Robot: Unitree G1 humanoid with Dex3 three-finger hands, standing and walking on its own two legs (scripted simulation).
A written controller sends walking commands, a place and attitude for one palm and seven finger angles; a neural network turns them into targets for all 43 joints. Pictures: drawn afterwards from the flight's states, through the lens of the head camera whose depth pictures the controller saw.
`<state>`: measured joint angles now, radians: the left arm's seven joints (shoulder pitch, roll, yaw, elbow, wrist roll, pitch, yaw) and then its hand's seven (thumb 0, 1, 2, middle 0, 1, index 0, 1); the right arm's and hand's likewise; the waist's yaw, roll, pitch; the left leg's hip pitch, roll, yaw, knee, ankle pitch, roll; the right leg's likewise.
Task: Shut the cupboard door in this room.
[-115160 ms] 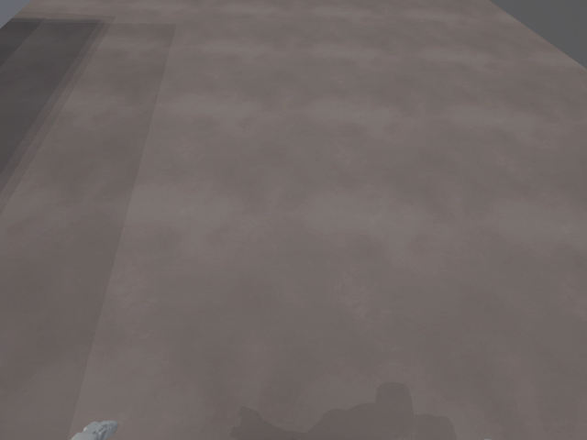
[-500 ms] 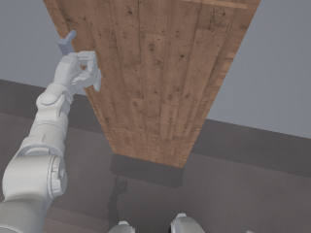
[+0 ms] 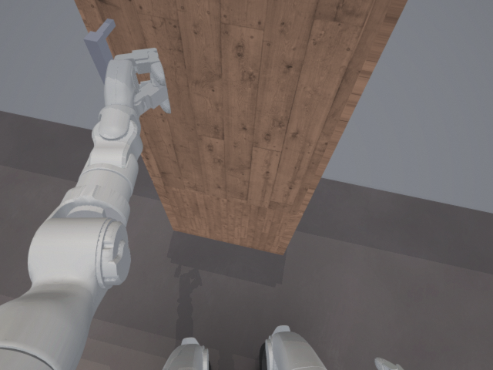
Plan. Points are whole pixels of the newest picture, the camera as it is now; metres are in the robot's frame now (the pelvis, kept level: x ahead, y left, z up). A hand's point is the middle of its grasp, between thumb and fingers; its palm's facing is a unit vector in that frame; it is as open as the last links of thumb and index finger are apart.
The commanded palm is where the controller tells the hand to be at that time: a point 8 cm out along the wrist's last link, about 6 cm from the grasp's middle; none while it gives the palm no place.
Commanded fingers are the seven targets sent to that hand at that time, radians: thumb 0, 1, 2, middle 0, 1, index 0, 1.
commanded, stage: pull the fist back off the door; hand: left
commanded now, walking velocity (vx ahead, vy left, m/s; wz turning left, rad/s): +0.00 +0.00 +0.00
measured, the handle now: (116, 68) +0.58 +0.17 +0.13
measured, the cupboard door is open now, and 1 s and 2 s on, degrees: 0 0 0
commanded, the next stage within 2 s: draw the hand back to the body in 0.66 s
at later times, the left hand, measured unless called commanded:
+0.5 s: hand (155, 123) +0.46 +0.10 +0.13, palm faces -0.07 -1.00 -0.01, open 3.1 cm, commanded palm +0.42 +0.15 +0.13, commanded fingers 0.00 0.90 0.90 -1.30 -1.50 -1.30 -1.50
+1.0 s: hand (131, 141) +0.41 +0.12 +0.15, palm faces -0.07 -1.00 -0.03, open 3.1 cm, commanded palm +0.37 +0.18 +0.15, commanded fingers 0.00 0.90 0.90 -1.30 -1.50 -1.30 -1.50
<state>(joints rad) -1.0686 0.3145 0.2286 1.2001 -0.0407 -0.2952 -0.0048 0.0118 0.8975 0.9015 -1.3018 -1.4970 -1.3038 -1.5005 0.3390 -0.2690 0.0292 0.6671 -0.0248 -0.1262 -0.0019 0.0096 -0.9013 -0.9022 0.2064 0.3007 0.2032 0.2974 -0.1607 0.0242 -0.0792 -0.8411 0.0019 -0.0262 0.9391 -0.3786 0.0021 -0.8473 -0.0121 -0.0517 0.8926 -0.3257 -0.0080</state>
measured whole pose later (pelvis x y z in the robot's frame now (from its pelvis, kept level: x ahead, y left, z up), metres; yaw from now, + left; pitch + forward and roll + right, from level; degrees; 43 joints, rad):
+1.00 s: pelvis +0.05 -0.01 +0.04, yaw -1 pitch +4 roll +0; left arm -0.28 0.19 0.12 0.39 -0.19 -0.15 -0.14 0.01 0.90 0.90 -1.30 -1.50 -1.30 -1.50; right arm 0.25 -0.23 0.04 0.59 0.04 -0.05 -0.04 0.01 -0.90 -0.90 0.21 0.30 0.20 0.30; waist -0.01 0.05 -0.06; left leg -0.40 0.01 0.01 0.70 -0.38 0.00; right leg -0.44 0.00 -0.02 0.71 -0.34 -0.01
